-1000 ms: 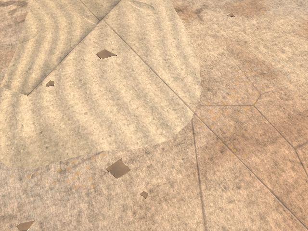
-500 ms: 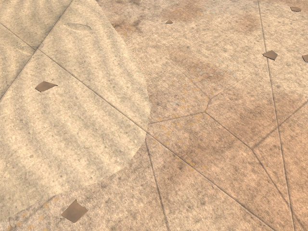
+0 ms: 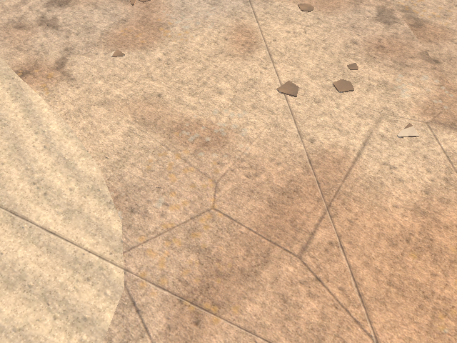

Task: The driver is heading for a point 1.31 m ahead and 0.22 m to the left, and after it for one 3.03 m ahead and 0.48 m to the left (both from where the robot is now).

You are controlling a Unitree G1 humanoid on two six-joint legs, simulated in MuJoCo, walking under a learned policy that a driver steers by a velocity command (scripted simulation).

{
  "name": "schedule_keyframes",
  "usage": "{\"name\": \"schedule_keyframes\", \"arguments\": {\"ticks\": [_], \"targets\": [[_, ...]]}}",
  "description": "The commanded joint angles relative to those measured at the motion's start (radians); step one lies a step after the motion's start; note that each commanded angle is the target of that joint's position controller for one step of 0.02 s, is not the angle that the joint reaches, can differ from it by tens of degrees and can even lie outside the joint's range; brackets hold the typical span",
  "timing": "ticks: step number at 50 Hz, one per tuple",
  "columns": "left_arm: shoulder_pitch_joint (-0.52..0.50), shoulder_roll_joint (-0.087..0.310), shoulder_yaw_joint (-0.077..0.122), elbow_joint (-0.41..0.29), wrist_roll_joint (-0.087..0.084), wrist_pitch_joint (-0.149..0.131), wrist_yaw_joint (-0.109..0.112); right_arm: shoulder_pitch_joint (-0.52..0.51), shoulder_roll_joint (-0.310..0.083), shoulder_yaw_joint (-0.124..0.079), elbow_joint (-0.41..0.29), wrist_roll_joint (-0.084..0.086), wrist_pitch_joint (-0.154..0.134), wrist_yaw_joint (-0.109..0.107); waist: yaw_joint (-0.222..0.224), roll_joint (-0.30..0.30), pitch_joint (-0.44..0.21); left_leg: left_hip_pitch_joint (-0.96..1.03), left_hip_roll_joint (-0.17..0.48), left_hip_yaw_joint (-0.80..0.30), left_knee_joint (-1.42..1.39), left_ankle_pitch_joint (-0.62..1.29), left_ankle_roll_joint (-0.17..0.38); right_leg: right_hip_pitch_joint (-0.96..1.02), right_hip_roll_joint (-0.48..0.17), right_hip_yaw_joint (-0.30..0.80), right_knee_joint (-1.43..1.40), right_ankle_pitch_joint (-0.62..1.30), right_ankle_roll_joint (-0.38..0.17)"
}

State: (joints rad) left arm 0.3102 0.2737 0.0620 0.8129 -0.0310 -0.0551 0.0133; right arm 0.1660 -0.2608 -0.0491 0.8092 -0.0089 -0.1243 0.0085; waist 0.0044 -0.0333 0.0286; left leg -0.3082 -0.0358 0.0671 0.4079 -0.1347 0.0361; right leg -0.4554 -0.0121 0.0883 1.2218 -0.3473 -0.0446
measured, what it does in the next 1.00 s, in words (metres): walks ahead, turning left: right foot, then left foot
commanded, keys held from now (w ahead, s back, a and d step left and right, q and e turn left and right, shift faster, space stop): w+e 0.04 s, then w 0.16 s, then w+q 0.80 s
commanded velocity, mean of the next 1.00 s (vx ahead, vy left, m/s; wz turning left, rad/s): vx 0.50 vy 0.00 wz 0.18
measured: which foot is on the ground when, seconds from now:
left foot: down 0.00-0.36, up 0.38-0.88, down 0.90-1.00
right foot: up 0.00-0.34, down 0.36-0.92, up 0.94-1.00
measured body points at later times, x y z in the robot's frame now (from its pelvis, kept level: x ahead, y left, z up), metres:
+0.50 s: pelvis +0.26 -0.08 +0.00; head +0.29 -0.10 +0.45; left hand +0.41 +0.18 -0.10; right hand +0.31 -0.36 -0.14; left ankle +0.18 +0.08 -0.64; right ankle +0.30 -0.18 -0.74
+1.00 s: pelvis +0.52 +0.00 -0.02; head +0.56 +0.02 +0.43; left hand +0.52 +0.29 -0.14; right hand +0.74 -0.22 -0.12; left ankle +0.57 +0.08 -0.74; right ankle +0.40 -0.19 -0.63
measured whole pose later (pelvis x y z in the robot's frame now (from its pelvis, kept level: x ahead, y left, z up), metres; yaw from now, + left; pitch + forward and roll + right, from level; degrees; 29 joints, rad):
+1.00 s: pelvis +0.52 +0.00 -0.02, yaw +17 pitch +2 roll -1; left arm 0.26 0.27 0.07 0.82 -0.03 -0.10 0.01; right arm 0.14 -0.28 -0.08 0.74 0.02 -0.05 0.05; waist 0.01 0.00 0.07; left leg -0.45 -0.06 0.05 0.63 -0.21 0.11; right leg -0.30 -0.07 -0.01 1.22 -0.45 0.01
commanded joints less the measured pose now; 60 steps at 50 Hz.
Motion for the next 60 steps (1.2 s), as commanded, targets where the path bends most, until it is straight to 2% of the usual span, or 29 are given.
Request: {"name": "schedule_keyframes", "arguments": {"ticks": [1,5,9,13,15,16,17,18,19,20,21,23,25,29,33,37,40,43,44,45,46,47,48,49,50,51,52,55,60], "targets": [[0.033,0.029,0.012,-0.08,-0.004,0.005,-0.006,0.027,-0.085,-0.024,-0.023,0.001,-0.017,0.003,0.002,0.104,-0.043,0.156,0.286,-0.253,-0.256,0.05,0.168,-0.177,-0.119,0.029,-0.004,0.062,0.005],[-0.056,0.018,0.003,-0.134,0.012,0.008,-0.006,0.075,-0.132,-0.039,0.016,0.004,-0.02,0.006,-0.007,0.065,-0.012,0.17,0.298,-0.157,-0.291,0.165,0.201,-0.264,-0.126,0.042,-0.158,0.173,0.016],[-0.187,0.01,-0.013,-0.171,0.017,-0.015,-0.031,0.095,-0.156,-0.039,0.034,0.019,-0.003,0.005,-0.042,0.066,0.013,0.186,0.255,-0.042,-0.283,0.201,0.169,-0.213,-0.104,-0.038,-0.435,0.354,0.011],[-0.318,0.019,-0.019,-0.227,0.01,-0.026,-0.05,0.189,-0.185,-0.037,0.076,0.042,0.023,0.008,-0.081,0.09,0.047,0.249,0.29,-0.078,-0.242,0.161,0.157,-0.169,-0.076,-0.096,-0.588,0.29,0.003],[-0.306,0.053,-0.008,-0.236,0.008,-0.034,-0.055,0.194,-0.203,-0.039,0.087,0.046,0.038,0.006,-0.051,0.114,0.039,0.294,0.316,-0.109,-0.185,0.211,0.141,-0.112,-0.049,-0.104,-0.654,0.214,-0.016],[-0.237,0.077,0.006,-0.221,0.012,-0.039,-0.053,0.174,-0.214,-0.039,0.086,0.048,0.045,0.004,0.003,0.124,0.002,0.287,0.306,-0.1,-0.106,0.317,0.121,0.003,-0.019,-0.124,-0.705,0.224,-0.03],[-0.094,0.125,0.034,-0.175,0.018,-0.041,-0.046,0.171,-0.199,-0.031,0.086,0.045,0.048,0.002,0.074,0.109,-0.086,0.244,0.256,-0.063,0.066,0.441,0.094,0.216,0.012,-0.141,-0.731,0.246,-0.053],[0.094,0.203,0.064,-0.138,0.03,-0.037,-0.03,0.161,-0.146,-0.009,0.063,0.026,0.042,0.001,0.156,0.052,-0.229,0.063,0.198,-0.019,0.343,0.295,0.047,0.518,-0.12,-0.008,-0.698,0.273,-0.107],[0.17,0.311,0.083,-0.13,0.049,-0.029,-0.019,0.272,-0.005,0.031,0.036,0.016,0.023,0.008,0.103,-0.221,-0.375,-0.33,0.036,-0.009,0.733,-0.317,-0.02,0.86,-0.411,0.443,-0.771,0.19,-0.252],[0.198,0.222,0.062,-0.127,0.05,-0.033,-0.022,0.257,-0.087,0.011,0.059,0.046,0.007,0.008,0.138,-0.167,-0.439,-0.418,0.03,-0.185,0.901,-0.44,-0.016,0.832,-0.442,0.616,-0.882,0.121,-0.278],[0.134,0.166,0.043,-0.125,0.043,-0.038,-0.025,0.181,-0.145,-0.011,0.032,0.073,0.005,0.006,0.12,-0.129,-0.279,-0.491,0.077,-0.189,0.938,-0.37,-0.004,0.723,-0.405,0.448,-0.89,0.158,-0.23],[-0.009,0.082,0.019,-0.127,0.032,-0.047,-0.033,0.11,-0.129,-0.017,0.02,0.046,0.022,-0.006,0.054,-0.071,-0.136,-0.436,0.153,-0.16,0.847,-0.216,-0.008,0.482,-0.314,0.209,-0.947,0.255,-0.175],[-0.065,0.048,0.016,-0.116,0.04,-0.064,-0.036,0.149,-0.094,-0.021,0.03,0.044,0.055,-0.004,-0.001,-0.085,-0.09,-0.33,0.178,-0.167,0.798,-0.132,-0.012,0.354,-0.271,0.085,-1.024,0.285,-0.153],[-0.054,0.075,0.032,-0.069,0.047,-0.079,-0.018,0.106,-0.051,-0.022,0.003,0.04,0.086,-0.003,-0.021,-0.03,-0.02,-0.387,0.175,-0.188,0.71,-0.021,-0.022,0.325,-0.269,-0.067,-1.082,0.405,-0.154],[-0.034,0.106,0.043,-0.04,0.046,-0.07,0.001,-0.001,-0.037,-0.018,-0.038,0.031,0.084,0.016,0.004,-0.024,0.023,-0.413,0.161,-0.159,0.489,0.151,-0.023,0.356,-0.255,-0.184,-1.101,0.389,-0.13],[0.019,0.139,0.054,-0.01,0.033,-0.054,0.01,-0.143,-0.026,-0.007,-0.097,0.028,0.08,0.041,0.057,-0.004,0.071,-0.425,0.153,-0.081,0.339,0.177,0.0,0.431,-0.28,-0.253,-1.09,0.389,-0.116],[0.043,0.155,0.061,0.01,0.019,-0.034,0.009,-0.198,-0.034,-0.008,-0.139,0.031,0.08,0.057,0.066,-0.011,0.083,-0.431,0.137,-0.033,0.28,0.08,0.032,0.524,-0.301,-0.285,-1.031,0.463,-0.098],[0.012,0.199,0.07,0.006,0.008,-0.014,0.014,-0.124,-0.076,-0.032,-0.152,0.035,0.085,0.062,-0.003,-0.061,0.0,-0.249,0.044,0.057,0.267,-0.068,0.088,0.554,-0.297,-0.326,-0.836,0.923,-0.066],[-0.009,0.21,0.071,0.001,0.004,-0.004,0.016,-0.005,-0.114,-0.055,-0.127,0.04,0.086,0.059,-0.075,-0.061,-0.067,-0.091,-0.007,0.083,0.233,-0.074,0.117,0.528,-0.275,-0.346,-0.668,1.041,-0.048],[-0.012,0.202,0.065,-0.005,0.002,-0.002,0.018,0.162,-0.182,-0.093,-0.082,0.04,0.089,0.044,-0.157,-0.031,-0.156,0.175,-0.047,0.062,0.167,-0.014,0.155,0.408,-0.23,-0.363,-0.43,0.966,-0.009],[0.013,0.109,0.035,-0.034,0.044,-0.014,0.017,0.254,-0.289,-0.12,-0.061,0.038,0.097,0.02,-0.145,0.18,-0.22,0.448,0.166,-0.273,0.151,0.057,0.221,0.096,-0.156,-0.349,-0.085,0.3,0.043],[0.069,0.029,0.004,-0.09,0.034,-0.055,0.005,0.211,-0.341,-0.118,-0.1,0.029,0.08,0.027,-0.051,0.309,-0.384,0.697,0.37,-0.889,-0.051,-0.197,0.431,-0.247,0.051,-0.123,0.202,-0.267,0.084],[-0.077,0.127,0.023,-0.109,-0.006,-0.089,-0.006,0.232,-0.244,-0.091,-0.102,0.025,0.068,0.037,-0.129,0.14,-0.352,0.678,0.368,-0.865,-0.145,-0.21,0.367,-0.358,0.004,0.014,0.237,-0.205,0.057],[-0.123,0.13,0.023,-0.128,-0.023,-0.101,-0.009,0.197,-0.198,-0.079,-0.096,0.026,0.058,0.037,-0.107,0.124,-0.225,0.567,0.338,-0.711,-0.135,-0.138,0.327,-0.398,-0.035,0.0,0.179,-0.113,0.03],[-0.117,0.119,0.022,-0.112,0.0,-0.103,0.001,0.122,-0.163,-0.068,-0.111,0.031,0.052,0.036,-0.054,0.032,-0.149,0.407,0.289,-0.584,-0.125,-0.027,0.289,-0.339,-0.084,0.001,0.095,-0.034,0.026],[-0.106,0.132,0.031,-0.103,0.027,-0.095,0.008,0.061,-0.127,-0.058,-0.126,0.028,0.051,0.032,-0.015,0.038,-0.116,0.283,0.25,-0.493,-0.131,0.071,0.268,-0.261,-0.113,0.003,0.014,0.01,0.032],[-0.087,0.134,0.036,-0.1,0.033,-0.081,0.006,0.036,-0.114,-0.052,-0.143,0.017,0.051,0.027,0.011,0.057,-0.106,0.207,0.223,-0.451,-0.153,0.123,0.261,-0.197,-0.128,0.007,-0.02,0.039,0.038],[-0.103,0.097,0.031,-0.118,0.047,-0.051,0.005,0.063,-0.143,-0.06,-0.142,0.022,0.043,0.01,0.022,0.054,-0.084,0.113,0.189,-0.371,-0.182,0.265,0.269,-0.17,-0.114,-0.023,-0.143,0.103,0.079],[-0.294,0.053,0.009,-0.174,0.043,-0.053,-0.004,0.143,-0.162,-0.064,-0.125,0.032,0.056,-0.017,-0.047,0.105,-0.041,0.083,0.122,-0.306,-0.166,0.184,0.203,-0.157,-0.045,-0.039,-0.514,0.38,0.105]]}}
